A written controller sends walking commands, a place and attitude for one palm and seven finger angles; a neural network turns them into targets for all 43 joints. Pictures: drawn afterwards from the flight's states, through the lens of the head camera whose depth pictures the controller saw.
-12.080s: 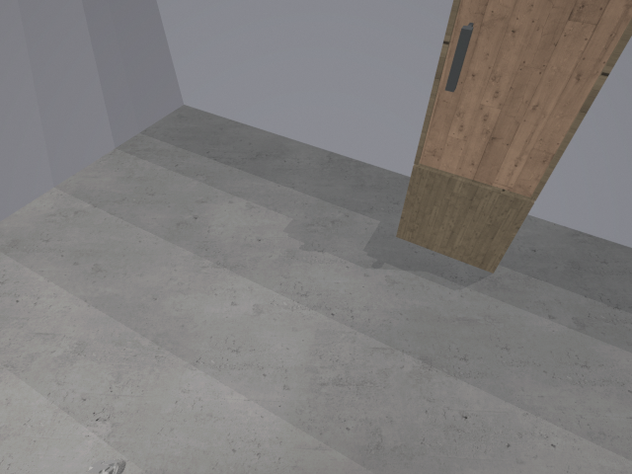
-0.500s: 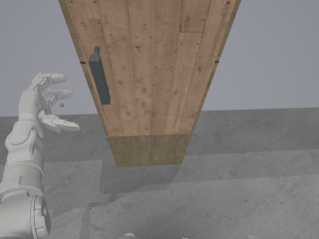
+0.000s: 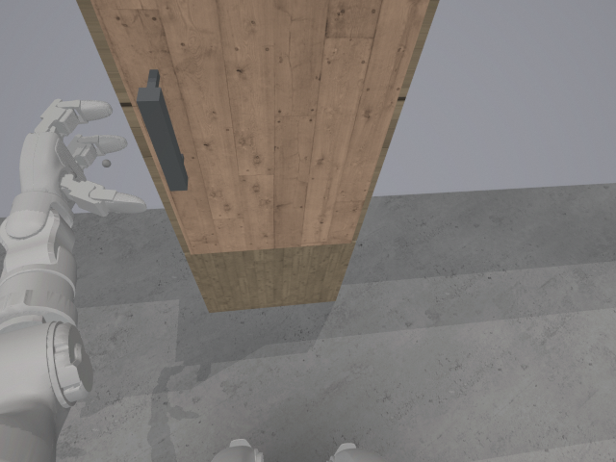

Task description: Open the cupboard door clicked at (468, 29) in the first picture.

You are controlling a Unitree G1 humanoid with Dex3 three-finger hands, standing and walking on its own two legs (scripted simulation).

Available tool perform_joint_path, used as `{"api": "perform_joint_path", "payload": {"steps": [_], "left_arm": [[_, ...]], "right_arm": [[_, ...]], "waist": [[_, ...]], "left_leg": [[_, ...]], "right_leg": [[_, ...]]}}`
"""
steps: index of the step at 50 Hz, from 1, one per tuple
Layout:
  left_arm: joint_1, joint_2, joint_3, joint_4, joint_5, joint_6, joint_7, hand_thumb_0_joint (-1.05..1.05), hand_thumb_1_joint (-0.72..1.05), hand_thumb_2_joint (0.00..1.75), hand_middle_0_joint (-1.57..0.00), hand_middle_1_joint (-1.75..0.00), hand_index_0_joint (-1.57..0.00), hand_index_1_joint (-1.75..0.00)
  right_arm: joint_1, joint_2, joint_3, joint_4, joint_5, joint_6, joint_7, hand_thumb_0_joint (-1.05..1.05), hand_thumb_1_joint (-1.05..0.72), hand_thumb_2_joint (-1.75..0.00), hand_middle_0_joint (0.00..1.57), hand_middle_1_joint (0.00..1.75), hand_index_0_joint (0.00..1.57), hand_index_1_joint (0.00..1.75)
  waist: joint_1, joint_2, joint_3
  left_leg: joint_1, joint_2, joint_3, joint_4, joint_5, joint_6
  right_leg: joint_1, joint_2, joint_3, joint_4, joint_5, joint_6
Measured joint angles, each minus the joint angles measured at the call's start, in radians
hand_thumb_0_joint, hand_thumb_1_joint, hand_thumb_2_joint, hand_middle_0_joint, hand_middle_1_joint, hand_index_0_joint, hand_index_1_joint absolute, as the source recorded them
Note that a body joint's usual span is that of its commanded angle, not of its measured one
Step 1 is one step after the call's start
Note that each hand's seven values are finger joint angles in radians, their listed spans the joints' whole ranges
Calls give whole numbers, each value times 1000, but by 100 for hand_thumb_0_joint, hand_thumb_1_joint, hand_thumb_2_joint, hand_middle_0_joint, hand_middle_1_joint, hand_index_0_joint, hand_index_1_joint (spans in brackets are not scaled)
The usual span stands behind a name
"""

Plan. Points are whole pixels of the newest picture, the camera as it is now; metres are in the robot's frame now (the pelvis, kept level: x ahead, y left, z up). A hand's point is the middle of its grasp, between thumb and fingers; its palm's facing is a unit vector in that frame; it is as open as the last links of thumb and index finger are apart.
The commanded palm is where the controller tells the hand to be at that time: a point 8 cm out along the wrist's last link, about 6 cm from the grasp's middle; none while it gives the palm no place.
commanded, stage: move the hooked fingers beside the handle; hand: left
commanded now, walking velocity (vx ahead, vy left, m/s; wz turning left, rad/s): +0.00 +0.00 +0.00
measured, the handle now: (167, 134) +0.54 +0.18 +0.08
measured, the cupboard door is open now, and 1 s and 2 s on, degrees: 0 0 0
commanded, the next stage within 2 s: slide the fingers in behind the handle in 1.12 s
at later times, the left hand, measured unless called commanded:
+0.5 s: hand (106, 161) +0.48 +0.24 +0.10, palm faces +0.09 -1.00 -0.01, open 14.0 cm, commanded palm +0.45 +0.29 +0.09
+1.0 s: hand (109, 155) +0.49 +0.24 +0.09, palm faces +0.09 -1.00 -0.01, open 14.0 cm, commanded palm +0.45 +0.28 +0.09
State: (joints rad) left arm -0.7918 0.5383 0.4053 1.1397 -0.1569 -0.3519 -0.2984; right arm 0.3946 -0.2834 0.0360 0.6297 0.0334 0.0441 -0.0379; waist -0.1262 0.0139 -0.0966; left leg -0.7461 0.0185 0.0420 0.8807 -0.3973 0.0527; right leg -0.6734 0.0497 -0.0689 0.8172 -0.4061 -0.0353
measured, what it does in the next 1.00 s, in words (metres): stands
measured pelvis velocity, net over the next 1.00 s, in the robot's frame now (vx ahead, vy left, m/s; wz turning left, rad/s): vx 0.01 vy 0.00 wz -0.02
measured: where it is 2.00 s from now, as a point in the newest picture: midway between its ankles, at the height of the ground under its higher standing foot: outside the picture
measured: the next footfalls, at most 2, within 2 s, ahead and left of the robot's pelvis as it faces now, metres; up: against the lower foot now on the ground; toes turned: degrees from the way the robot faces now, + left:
none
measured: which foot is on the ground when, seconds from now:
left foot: down 0.00-1.00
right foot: down 0.00-1.00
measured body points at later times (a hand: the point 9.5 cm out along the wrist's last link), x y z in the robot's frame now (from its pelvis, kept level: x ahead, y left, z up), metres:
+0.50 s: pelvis +0.00 +0.00 +0.00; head +0.09 +0.02 +0.44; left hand +0.46 +0.29 +0.10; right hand +0.01 -0.27 -0.11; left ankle +0.01 +0.08 -0.70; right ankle -0.01 -0.10 -0.70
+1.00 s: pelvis +0.01 +0.00 +0.00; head +0.11 +0.02 +0.44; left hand +0.48 +0.29 +0.10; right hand +0.02 -0.26 -0.11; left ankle +0.01 +0.08 -0.70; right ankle -0.01 -0.10 -0.70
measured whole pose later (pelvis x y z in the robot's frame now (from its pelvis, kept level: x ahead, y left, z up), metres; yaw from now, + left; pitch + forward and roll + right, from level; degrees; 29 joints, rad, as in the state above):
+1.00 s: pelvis +0.01 +0.00 +0.00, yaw -1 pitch +17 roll -3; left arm -0.77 0.55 0.43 1.10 -0.15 -0.35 -0.29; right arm 0.42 -0.27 0.03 0.60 0.03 0.09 -0.02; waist -0.14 0.02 -0.11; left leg -0.78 0.03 0.05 0.90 -0.43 0.06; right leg -0.70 0.06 -0.06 0.82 -0.42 -0.03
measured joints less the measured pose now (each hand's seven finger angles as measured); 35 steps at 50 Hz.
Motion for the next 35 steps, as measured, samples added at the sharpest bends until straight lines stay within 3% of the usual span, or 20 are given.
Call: {"api": "perform_joint_path", "payload": {"steps": [14, 24, 35], "left_arm": [[-28, 25, 34, 32, 30, 5, 16, -2, -49, 30, -30, -120, -30, -120], [7, 31, 32, 8, 9, -4, -4, -2, -50, 30, -30, -120, -30, -120], [-54, 14, -17, 27, 8, -3, 6, -2, -50, 30, -29, -120, -30, -120]], "right_arm": [[30, -1, 1, -15, -7, 31, 8, 0, -90, -90, 20, 30, 20, 30], [25, 4, 0, -15, 2, 41, 4, 0, -90, -90, 20, 30, 20, 30], [-13, -4, -2, -11, -5, 21, 2, 0, -90, -90, 20, 30, 20, 30]], "waist": [[-23, 5, -6], [-12, 2, -6], [-7, -1, -3]], "left_leg": [[-33, 11, 7, 15, -8, -4], [-18, 13, -1, 11, -12, -6], [-54, 2, -15, 33, -16, -2]], "right_leg": [[-38, 10, 8, 14, -3, -5], [-17, 14, 2, 2, -5, -6], [-44, 4, -13, 20, -13, -2]]}}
